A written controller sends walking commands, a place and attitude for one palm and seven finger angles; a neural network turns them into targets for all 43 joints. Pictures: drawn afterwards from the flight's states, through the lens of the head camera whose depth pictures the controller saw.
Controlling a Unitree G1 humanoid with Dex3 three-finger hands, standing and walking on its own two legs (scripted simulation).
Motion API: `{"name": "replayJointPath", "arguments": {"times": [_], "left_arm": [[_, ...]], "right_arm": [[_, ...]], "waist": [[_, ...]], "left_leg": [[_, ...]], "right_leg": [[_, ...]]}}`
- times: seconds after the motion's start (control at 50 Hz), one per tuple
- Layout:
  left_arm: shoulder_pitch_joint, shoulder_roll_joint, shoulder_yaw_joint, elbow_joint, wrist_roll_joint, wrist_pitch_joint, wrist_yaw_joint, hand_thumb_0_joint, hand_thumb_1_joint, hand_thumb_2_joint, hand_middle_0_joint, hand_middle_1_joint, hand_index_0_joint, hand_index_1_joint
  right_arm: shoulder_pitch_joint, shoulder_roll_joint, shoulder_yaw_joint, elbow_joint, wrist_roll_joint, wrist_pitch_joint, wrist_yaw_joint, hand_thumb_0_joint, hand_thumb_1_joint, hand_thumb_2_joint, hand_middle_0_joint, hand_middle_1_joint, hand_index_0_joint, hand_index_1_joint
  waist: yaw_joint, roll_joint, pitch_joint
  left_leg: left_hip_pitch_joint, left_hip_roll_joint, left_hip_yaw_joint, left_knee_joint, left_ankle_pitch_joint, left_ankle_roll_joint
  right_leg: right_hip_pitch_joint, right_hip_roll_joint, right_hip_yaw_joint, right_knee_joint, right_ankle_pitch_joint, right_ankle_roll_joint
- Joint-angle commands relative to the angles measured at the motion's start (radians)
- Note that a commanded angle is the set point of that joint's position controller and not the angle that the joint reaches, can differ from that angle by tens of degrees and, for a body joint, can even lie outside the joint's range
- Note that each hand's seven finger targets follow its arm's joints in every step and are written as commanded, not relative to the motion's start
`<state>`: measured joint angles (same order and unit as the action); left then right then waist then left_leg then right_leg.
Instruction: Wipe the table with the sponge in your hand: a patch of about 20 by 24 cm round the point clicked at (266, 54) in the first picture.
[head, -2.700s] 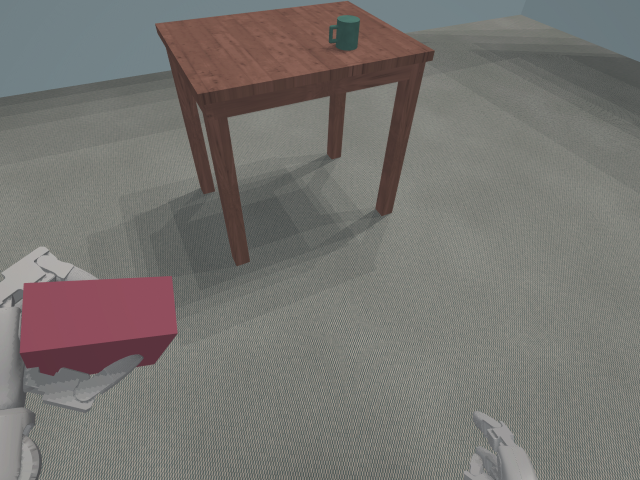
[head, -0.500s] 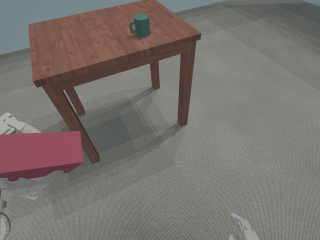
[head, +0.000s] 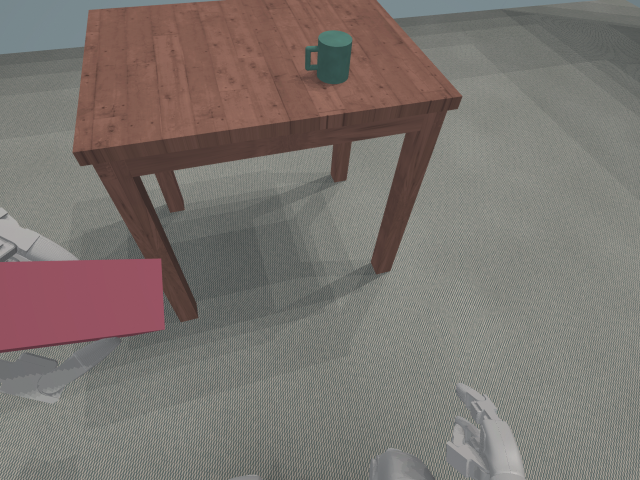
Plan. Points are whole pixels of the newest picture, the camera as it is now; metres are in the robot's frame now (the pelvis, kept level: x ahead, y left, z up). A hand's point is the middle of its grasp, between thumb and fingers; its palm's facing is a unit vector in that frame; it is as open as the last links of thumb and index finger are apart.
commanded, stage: walk to a spot facing it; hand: left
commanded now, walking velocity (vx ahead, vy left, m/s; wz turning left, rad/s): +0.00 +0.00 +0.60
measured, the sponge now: (96, 306) +0.23 +0.20 +0.18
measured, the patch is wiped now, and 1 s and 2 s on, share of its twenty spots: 0.00 0.00 0.00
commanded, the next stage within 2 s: none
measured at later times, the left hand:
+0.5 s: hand (29, 344) +0.20 +0.23 +0.19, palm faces +0.59 -0.67 -0.44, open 9.6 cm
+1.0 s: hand out of the picture +0.08 +0.20 +0.17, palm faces +0.80 -0.43 -0.42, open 9.6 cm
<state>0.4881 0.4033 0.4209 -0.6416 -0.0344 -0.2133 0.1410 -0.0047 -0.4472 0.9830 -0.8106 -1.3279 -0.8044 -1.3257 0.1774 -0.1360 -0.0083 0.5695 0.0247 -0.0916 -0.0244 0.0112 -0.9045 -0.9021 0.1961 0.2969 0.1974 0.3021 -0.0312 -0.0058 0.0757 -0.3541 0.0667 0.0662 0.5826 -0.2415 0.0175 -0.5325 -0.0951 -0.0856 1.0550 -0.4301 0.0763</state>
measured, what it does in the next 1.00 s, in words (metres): steps to the right, turning left: right foot, then left foot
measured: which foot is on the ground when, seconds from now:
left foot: down 0.00-0.14, up 0.16-0.48, down 0.50-0.88, up 0.90-1.00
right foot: up 0.00-0.12, down 0.14-0.50, up 0.52-0.86, down 0.88-1.00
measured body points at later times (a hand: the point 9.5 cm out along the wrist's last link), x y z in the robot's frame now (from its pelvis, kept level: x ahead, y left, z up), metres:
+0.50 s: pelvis +0.05 -0.05 -0.01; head +0.09 -0.03 +0.44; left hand +0.16 +0.27 +0.21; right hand +0.31 -0.26 -0.06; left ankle +0.03 +0.06 -0.73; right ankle +0.09 -0.16 -0.73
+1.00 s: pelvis +0.04 -0.12 +0.01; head +0.07 -0.12 +0.45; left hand +0.03 +0.22 +0.19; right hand +0.31 -0.20 -0.10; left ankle -0.02 -0.01 -0.65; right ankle +0.10 -0.18 -0.73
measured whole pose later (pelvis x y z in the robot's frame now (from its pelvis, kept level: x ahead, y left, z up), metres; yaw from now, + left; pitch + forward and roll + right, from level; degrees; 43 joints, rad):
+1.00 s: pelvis +0.04 -0.12 +0.01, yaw +36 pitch -1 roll +1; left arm 0.45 0.33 0.32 -0.47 -0.05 -0.11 0.14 0.00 -0.45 0.99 -0.81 -1.33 -0.80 -1.33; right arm 0.18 -0.21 0.01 0.64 0.01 -0.06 -0.05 0.01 -0.90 -0.90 0.20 0.30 0.20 0.30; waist 0.02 0.04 0.05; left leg -0.53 -0.02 -0.01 1.11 -0.40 -0.06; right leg -0.25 -0.05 -0.14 0.52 -0.27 -0.04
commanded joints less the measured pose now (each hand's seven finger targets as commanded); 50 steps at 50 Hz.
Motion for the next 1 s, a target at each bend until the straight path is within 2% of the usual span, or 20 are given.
{"name": "replayJointPath", "arguments": {"times": [0.0, 0.08, 0.1, 0.12, 0.14, 0.18, 0.24, 0.38, 0.44, 0.46, 0.48, 0.5, 0.52, 0.62, 0.8, 0.82, 0.84, 0.86, 0.88, 0.98], "left_arm": [[0.031, 0.083, 0.08, -0.16, -0.024, -0.044, 0.013, 0.0, 0.1, 1.3, -1.2, -1.6, -1.2, -1.6], [-0.082, 0.078, 0.045, -0.064, -0.008, -0.008, 0.006, 0.0, 0.1, 1.3, -1.2, -1.6, -1.2, -1.6], [-0.133, 0.084, 0.028, -0.046, 0.003, 0.003, 0.005, 0.0, 0.1, 1.3, -1.2, -1.6, -1.2, -1.6], [-0.165, 0.142, 0.043, -0.025, 0.015, 0.017, 0.015, 0.0, 0.1, 1.3, -1.2, -1.6, -1.2, -1.6], [-0.204, 0.198, 0.076, -0.015, 0.003, 0.027, 0.03, 0.0, 0.1, 1.3, -1.2, -1.6, -1.2, -1.6], [-0.204, 0.163, 0.038, -0.03, 0.007, 0.028, 0.025, 0.0, 0.1, 1.3, -1.2, -1.6, -1.2, -1.6], [-0.134, 0.161, 0.054, -0.087, 0.007, -0.003, 0.025, 0.0, 0.1, 1.3, -1.2, -1.6, -1.2, -1.6], [0.049, 0.158, 0.118, -0.163, -0.019, 0.001, 0.062, 0.0, 0.1, 1.3, -1.2, -1.6, -1.2, -1.6], [0.021, 0.144, 0.109, -0.194, -0.026, -0.002, 0.067, 0.0, 0.1, 1.3, -1.2, -1.6, -1.2, -1.6], [0.005, 0.145, 0.101, -0.211, -0.032, -0.008, 0.067, 0.0, 0.1, 1.3, -1.2, -1.6, -1.2, -1.6], [0.019, 0.133, 0.083, -0.236, -0.042, -0.023, 0.059, 0.0, 0.1, 1.3, -1.2, -1.6, -1.2, -1.6], [0.004, 0.149, 0.083, -0.222, -0.031, -0.043, 0.041, 0.0, 0.1, 1.3, -1.2, -1.6, -1.2, -1.6], [0.002, 0.193, 0.113, -0.204, 0.002, -0.043, 0.028, 0.0, 0.1, 1.3, -1.2, -1.6, -1.2, -1.6], [0.049, 0.136, 0.07, -0.289, -0.017, -0.028, 0.016, 0.0, 0.1, 1.3, -1.2, -1.6, -1.2, -1.6], [-0.025, 0.113, 0.044, -0.107, -0.043, 0.02, 0.002, 0.0, 0.1, 1.3, -1.2, -1.6, -1.2, -1.6], [-0.049, 0.123, 0.049, -0.085, -0.038, 0.025, 0.002, 0.0, 0.1, 1.3, -1.2, -1.6, -1.2, -1.6], [-0.088, 0.145, 0.05, -0.071, -0.023, 0.032, 0.007, 0.0, 0.1, 1.3, -1.2, -1.6, -1.2, -1.6], [-0.117, 0.205, 0.076, -0.061, -0.015, 0.046, 0.021, 0.0, 0.1, 1.3, -1.2, -1.6, -1.2, -1.6], [-0.153, 0.165, 0.049, -0.038, -0.037, 0.058, 0.032, 0.0, 0.1, 1.3, -1.2, -1.6, -1.2, -1.6], [-0.136, 0.168, 0.049, -0.075, -0.013, 0.023, 0.029, 0.0, 0.1, 1.3, -1.2, -1.6, -1.2, -1.6]], "right_arm": [[-0.022, -0.172, -0.055, -0.118, -0.005, -0.062, -0.027, 0.0, -0.9, -0.9, 0.2, 0.3, 0.2, 0.3], [-0.037, -0.165, -0.041, -0.104, -0.002, -0.057, -0.047, 0.0, -0.9, -0.9, 0.2, 0.3, 0.2, 0.3], [-0.046, -0.151, -0.032, -0.098, -0.002, -0.054, -0.049, 0.0, -0.9, -0.9, 0.2, 0.3, 0.2, 0.3], [-0.037, -0.118, -0.024, -0.103, -0.006, -0.047, -0.051, 0.0, -0.9, -0.9, 0.2, 0.3, 0.2, 0.3], [-0.086, -0.148, -0.018, -0.107, -0.023, -0.054, -0.057, 0.0, -0.9, -0.9, 0.2, 0.3, 0.2, 0.3], [-0.081, -0.152, -0.027, -0.095, -0.027, -0.042, -0.045, 0.0, -0.9, -0.9, 0.2, 0.3, 0.2, 0.3], [-0.129, -0.141, -0.019, -0.1, -0.026, -0.019, -0.057, 0.0, -0.9, -0.9, 0.2, 0.3, 0.2, 0.3], [-0.084, -0.134, -0.042, -0.186, -0.027, 0.016, -0.062, 0.0, -0.9, -0.9, 0.2, 0.3, 0.2, 0.3], [-0.031, -0.145, -0.051, -0.192, -0.027, 0.029, -0.059, 0.0, -0.9, -0.9, 0.2, 0.3, 0.2, 0.3], [-0.018, -0.16, -0.058, -0.193, -0.022, 0.03, -0.059, 0.0, -0.9, -0.9, 0.2, 0.3, 0.2, 0.3], [-0.033, -0.2, -0.07, -0.201, -0.02, 0.017, -0.057, 0.0, -0.9, -0.9, 0.2, 0.3, 0.2, 0.3], [-0.013, -0.204, -0.067, -0.184, -0.017, -0.004, -0.04, 0.0, -0.9, -0.9, 0.2, 0.3, 0.2, 0.3], [-0.026, -0.204, -0.065, -0.165, -0.023, -0.018, -0.029, 0.0, -0.9, -0.9, 0.2, 0.3, 0.2, 0.3], [-0.023, -0.194, -0.066, -0.144, -0.004, -0.048, 0.003, 0.0, -0.9, -0.9, 0.2, 0.3, 0.2, 0.3], [-0.042, -0.19, -0.038, -0.104, -0.013, -0.055, -0.022, 0.0, -0.9, -0.9, 0.2, 0.3, 0.2, 0.3], [-0.056, -0.183, -0.033, -0.103, -0.011, -0.051, -0.024, 0.0, -0.9, -0.9, 0.2, 0.3, 0.2, 0.3], [-0.059, -0.168, -0.028, -0.108, -0.007, -0.042, -0.026, 0.0, -0.9, -0.9, 0.2, 0.3, 0.2, 0.3], [-0.075, -0.14, -0.021, -0.127, -0.008, -0.035, -0.03, 0.0, -0.9, -0.9, 0.2, 0.3, 0.2, 0.3], [-0.053, -0.172, -0.036, -0.12, -0.008, -0.045, -0.033, 0.0, -0.9, -0.9, 0.2, 0.3, 0.2, 0.3], [-0.127, -0.141, -0.019, -0.115, -0.018, -0.012, -0.061, 0.0, -0.9, -0.9, 0.2, 0.3, 0.2, 0.3]], "waist": [[0.027, 0.259, -0.177], [0.049, 0.182, -0.153], [0.054, 0.047, -0.142], [0.047, -0.299, -0.143], [0.064, -0.313, -0.146], [0.039, -0.247, -0.123], [0.038, -0.159, -0.124], [0.068, -0.182, -0.231], [0.018, -0.108, -0.282], [-0.004, -0.012, -0.306], [0.009, 0.255, -0.272], [0.027, 0.326, -0.24], [0.014, 0.287, -0.22], [0.025, 0.299, -0.234], [0.039, 0.198, -0.197], [0.051, 0.141, -0.194], [0.051, -0.013, -0.192], [0.044, -0.272, -0.168], [0.05, -0.253, -0.187], [0.032, -0.14, -0.141]], "left_leg": [[0.064, 0.189, -0.213, -0.245, 0.136, 0.155], [0.04, 0.137, -0.163, -0.078, 0.052, 0.095], [-0.048, 0.078, -0.127, 0.063, -0.074, 0.056], [-0.258, -0.06, 0.004, 0.364, -0.342, -0.019], [-0.305, -0.067, -0.059, 0.624, -0.395, -0.037], [-0.281, -0.03, -0.092, 0.784, -0.267, -0.06], [-0.228, -0.002, -0.04, 0.712, -0.205, -0.088], [-0.058, -0.009, 0.09, 0.148, -0.217, -0.066], [0.11, -0.063, 0.12, -0.11, -0.023, -0.06], [0.231, -0.009, 0.051, -0.17, 0.163, -0.027], [0.354, 0.232, -0.287, -0.191, 0.645, 0.091], [0.388, 0.377, -0.514, -0.181, 0.977, 0.208], [0.381, 0.371, -0.507, -0.157, 0.989, 0.224], [0.219, 0.171, -0.22, -0.165, 0.624, 0.118], [0.074, 0.155, -0.326, -0.149, 0.322, 0.106], [0.023, 0.133, -0.314, -0.114, 0.226, 0.082], [-0.081, 0.056, -0.229, 0.005, 0.011, 0.029], [-0.23, -0.091, -0.078, 0.289, -0.273, -0.05], [-0.187, -0.096, -0.112, 0.514, -0.292, -0.068], [-0.17, -0.031, -0.049, 0.58, -0.184, -0.102]], "right_leg": [[0.162, 0.037, -0.055, -0.25, 0.053, 0.017], [0.327, 0.087, -0.094, -0.541, 0.108, 0.021], [0.405, -0.005, -0.006, -0.678, 0.162, -0.008], [0.513, -0.275, 0.338, -0.784, 0.231, -0.109], [0.445, -0.439, 0.492, -0.807, 0.33, -0.194], [0.375, -0.373, 0.388, -0.777, 0.369, -0.197], [0.41, -0.284, 0.044, -0.699, 0.657, -0.169], [0.515, -0.306, -0.027, -0.586, 0.817, -0.181], [0.459, -0.262, -0.081, -0.403, 0.785, -0.112], [0.363, -0.215, -0.1, -0.237, 0.66, -0.065], [0.089, -0.065, -0.103, -0.039, 0.104, 0.006], [-0.064, 0.005, -0.013, 0.091, -0.278, 0.01], [-0.142, -0.015, 0.055, 0.141, -0.254, 0.011], [0.033, 0.038, 0.011, -0.045, 0.0, 0.022], [0.322, 0.107, 0.003, -0.522, 0.072, 0.022], [0.392, 0.081, 0.021, -0.649, 0.141, 0.011], [0.461, -0.056, 0.136, -0.765, 0.224, -0.042], [0.456, -0.311, 0.429, -0.816, 0.3, -0.152], [0.343, -0.367, 0.438, -0.841, 0.272, -0.178], [0.351, -0.243, 0.055, -0.754, 0.51, -0.168]]}}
